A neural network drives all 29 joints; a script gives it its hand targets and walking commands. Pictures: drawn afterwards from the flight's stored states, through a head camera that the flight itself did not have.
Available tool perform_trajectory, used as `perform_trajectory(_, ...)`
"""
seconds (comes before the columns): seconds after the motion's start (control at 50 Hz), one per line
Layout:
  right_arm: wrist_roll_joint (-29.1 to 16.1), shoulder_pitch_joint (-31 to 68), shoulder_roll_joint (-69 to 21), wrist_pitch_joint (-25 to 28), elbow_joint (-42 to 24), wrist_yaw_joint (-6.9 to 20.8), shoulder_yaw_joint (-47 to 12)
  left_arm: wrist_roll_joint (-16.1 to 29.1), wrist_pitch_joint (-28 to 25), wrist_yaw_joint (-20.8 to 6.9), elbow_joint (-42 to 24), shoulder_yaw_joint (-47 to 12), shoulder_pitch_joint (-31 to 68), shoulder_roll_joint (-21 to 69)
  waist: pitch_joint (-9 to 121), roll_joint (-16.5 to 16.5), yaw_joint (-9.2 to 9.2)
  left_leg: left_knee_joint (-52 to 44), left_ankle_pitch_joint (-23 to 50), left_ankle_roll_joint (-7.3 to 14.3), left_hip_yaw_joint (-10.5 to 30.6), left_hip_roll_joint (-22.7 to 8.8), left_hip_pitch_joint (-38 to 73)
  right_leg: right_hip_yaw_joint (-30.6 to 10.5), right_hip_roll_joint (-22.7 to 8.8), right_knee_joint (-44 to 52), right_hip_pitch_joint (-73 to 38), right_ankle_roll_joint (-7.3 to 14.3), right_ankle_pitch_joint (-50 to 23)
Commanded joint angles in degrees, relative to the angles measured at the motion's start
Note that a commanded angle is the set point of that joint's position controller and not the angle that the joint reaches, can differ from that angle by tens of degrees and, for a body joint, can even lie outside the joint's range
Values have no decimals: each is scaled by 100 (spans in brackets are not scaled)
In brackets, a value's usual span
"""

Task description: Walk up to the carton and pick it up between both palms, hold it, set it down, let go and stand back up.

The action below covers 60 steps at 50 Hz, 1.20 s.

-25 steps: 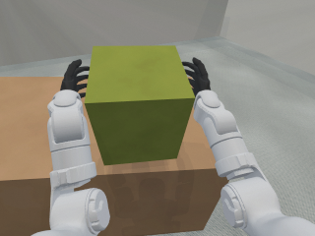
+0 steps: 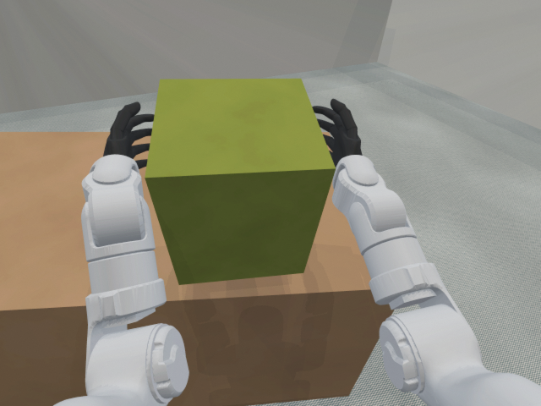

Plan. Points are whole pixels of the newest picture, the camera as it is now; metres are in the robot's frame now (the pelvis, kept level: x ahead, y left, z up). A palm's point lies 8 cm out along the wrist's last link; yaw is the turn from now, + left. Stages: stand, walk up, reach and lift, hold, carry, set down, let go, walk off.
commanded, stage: hold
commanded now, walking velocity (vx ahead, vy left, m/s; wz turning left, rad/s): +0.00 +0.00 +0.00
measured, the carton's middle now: (238, 184) +0.40 +0.02 +0.16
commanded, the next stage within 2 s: none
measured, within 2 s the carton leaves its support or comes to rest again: neither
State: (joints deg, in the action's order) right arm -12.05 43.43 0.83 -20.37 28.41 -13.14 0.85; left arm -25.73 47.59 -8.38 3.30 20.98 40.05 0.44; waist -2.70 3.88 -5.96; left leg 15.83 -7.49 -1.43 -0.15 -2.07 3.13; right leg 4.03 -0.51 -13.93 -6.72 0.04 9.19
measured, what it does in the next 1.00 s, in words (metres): stands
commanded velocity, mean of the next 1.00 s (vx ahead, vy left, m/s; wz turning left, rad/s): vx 0.00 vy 0.00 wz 0.00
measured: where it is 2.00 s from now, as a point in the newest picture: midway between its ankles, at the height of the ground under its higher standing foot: outside the picture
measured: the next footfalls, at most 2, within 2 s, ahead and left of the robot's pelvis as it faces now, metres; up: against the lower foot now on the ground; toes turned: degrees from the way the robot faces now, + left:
none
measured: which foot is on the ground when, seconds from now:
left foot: down 0.00-1.00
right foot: down 0.00-1.00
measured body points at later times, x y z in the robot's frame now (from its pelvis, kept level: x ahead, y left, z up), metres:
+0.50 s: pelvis +0.00 +0.00 +0.00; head -0.06 +0.03 +0.45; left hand +0.37 +0.17 +0.24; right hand +0.37 -0.14 +0.23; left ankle +0.03 +0.13 -0.75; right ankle +0.00 -0.11 -0.75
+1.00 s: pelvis +0.00 +0.00 +0.00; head -0.07 +0.03 +0.44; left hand +0.37 +0.18 +0.24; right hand +0.37 -0.13 +0.24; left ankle +0.03 +0.13 -0.75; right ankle +0.00 -0.11 -0.75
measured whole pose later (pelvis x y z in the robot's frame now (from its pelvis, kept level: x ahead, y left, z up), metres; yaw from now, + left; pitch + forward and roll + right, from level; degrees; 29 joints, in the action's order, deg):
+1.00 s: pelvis +0.00 +0.00 +0.00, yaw +0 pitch -11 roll +0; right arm -11.7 44.7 0.7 -21.0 29.8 -12.6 2.0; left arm -25.5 48.3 -7.7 3.9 20.8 40.5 0.4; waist -2.0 4.1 -5.6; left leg 15.9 -7.5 -1.2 -0.3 -1.8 2.9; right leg 4.0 -0.8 -14.2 -6.4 -0.1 9.3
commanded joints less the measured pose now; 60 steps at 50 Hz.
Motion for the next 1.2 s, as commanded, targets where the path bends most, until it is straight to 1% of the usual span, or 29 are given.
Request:
perform_trajectory(0.0,-379,3476,-2607,172,-1090,612,-1770,975,-281,-775,-234,-2183,2957,2539,1379,-432,-45,-74,996,49,-477,411,320,246,360,151,-24,-184,-680)
perform_trajectory(0.4,-378,3478,-2605,171,-1087,612,-1766,972,-279,-778,-232,-2180,2959,2537,1377,-432,-44,-75,994,50,-478,411,319,247,360,150,-25,-183,-678)
perform_trajectory(0.42,-235,3366,-2397,107,-822,618,-1515,971,-247,-767,43,-2190,2962,2526,852,-556,-135,-153,717,44,-498,401,189,198,275,200,300,-194,-489)
perform_trajectory(0.44,-182,3423,-2397,102,-854,638,-1467,977,-248,-760,43,-2162,2978,2552,897,-499,-111,-226,457,61,-484,363,119,201,298,200,269,-183,-297)
perform_trajectory(0.46,-143,3430,-2437,129,-897,663,-1422,1062,-282,-754,-54,-2257,3108,2650,1012,-551,-134,-242,414,57,-488,372,52,187,283,187,285,-167,-279)
perform_trajectory(0.48,-148,3407,-2484,160,-920,683,-1456,1059,-294,-733,-103,-2325,3058,2664,1234,-573,-168,-192,575,32,-480,373,115,191,294,134,198,-159,-434)
perform_trajectory(0.5,-161,3439,-2455,161,-944,690,-1461,1086,-299,-719,-40,-2289,3034,2653,1304,-576,-153,-172,644,38,-475,380,183,158,272,134,177,-170,-495)
perform_trajectory(0.54,-309,3563,-2534,215,-1203,688,-1722,1203,-361,-654,-225,-2372,2969,2643,1758,-414,-119,9,1080,32,-434,403,433,212,329,52,92,-225,-926)
perform_trajectory(0.56,-362,3595,-2541,202,-1187,675,-1763,1177,-373,-630,-197,-2342,2967,2598,1726,-369,-73,42,1243,44,-429,403,497,188,333,48,59,-232,-1115)
perform_trajectory(0.58,-392,3562,-2593,221,-1210,656,-1840,1191,-387,-613,-224,-2390,2956,2604,1834,-379,-46,93,1274,22,-441,432,478,183,325,30,28,-263,-1153)
perform_trajectory(0.6,-407,3540,-2555,203,-1134,653,-1828,1165,-382,-590,-229,-2332,2904,2591,1661,-379,-42,48,1292,26,-437,418,495,194,335,44,96,-246,-1141)
perform_trajectory(0.62,-405,3499,-2600,200,-1111,655,-1850,1133,-391,-576,-270,-2289,2942,2570,1677,-306,28,33,1239,41,-440,423,462,161,344,51,119,-254,-1095)
perform_trajectory(0.64,-411,3509,-2575,189,-1052,675,-1859,1082,-378,-561,-210,-2239,2928,2551,1585,-311,35,5,1160,53,-428,400,443,187,335,63,154,-251,-1018)
perform_trajectory(0.68,-397,3544,-2605,206,-1071,677,-1873,1086,-377,-562,-170,-2196,2916,2505,1584,-186,124,-32,1053,118,-447,407,388,142,309,70,172,-280,-954)
perform_trajectory(0.7,-414,3518,-2586,200,-1031,681,-1858,1109,-379,-555,-269,-2248,2963,2523,1541,-263,80,-21,1094,110,-485,404,400,123,306,71,169,-268,-977)
perform_trajectory(0.72,-410,3493,-2626,204,-1063,680,-1864,1075,-369,-533,-316,-2250,2988,2575,1512,-370,106,1,1158,76,-456,394,374,145,352,49,200,-247,-983)
perform_trajectory(0.74,-624,3685,-2784,304,-1473,641,-2258,1035,-353,-551,-643,-2155,2902,2649,2255,-303,298,194,1749,101,-442,452,720,178,430,26,-352,-176,-1328)
perform_trajectory(0.76,-614,3553,-2707,277,-1405,587,-2193,1028,-333,-566,-500,-2261,2819,2490,1938,-320,113,232,1865,43,-455,438,738,202,424,22,-218,-229,-1516)
perform_trajectory(0.78,-614,3493,-2620,232,-1315,559,-2132,1050,-314,-596,-524,-2274,2807,2566,1786,-332,93,170,1664,23,-454,456,671,201,389,68,-145,-252,-1316)
perform_trajectory(0.84,-444,3468,-2555,139,-1058,600,-1802,968,-236,-683,-304,-2244,2952,2558,1244,-422,1,-117,881,51,-502,408,297,209,358,188,91,-181,-476)
perform_trajectory(0.88,-356,3515,-2532,114,-970,643,-1626,957,-214,-725,-217,-2267,3025,2594,1164,-484,-59,-197,649,49,-506,389,140,204,354,180,77,-149,-318)
perform_trajectory(0.94,-305,3556,-2515,85,-890,666,-1502,984,-222,-764,-137,-2275,3084,2621,1219,-520,-129,-195,619,23,-488,386,105,208,357,153,35,-145,-361)
perform_trajectory(1.02,-305,3579,-2511,66,-822,678,-1487,985,-245,-794,-72,-2207,3106,2603,1305,-512,-126,-178,699,13,-465,388,108,224,373,131,-14,-143,-433)
perform_trajectory(1.18,-386,3594,-2571,122,-897,675,-1658,945,-282,-794,-117,-2109,3068,2547,1439,-452,-27,-89,1001,37,-460,408,246,240,388,139,-52,-150,-627)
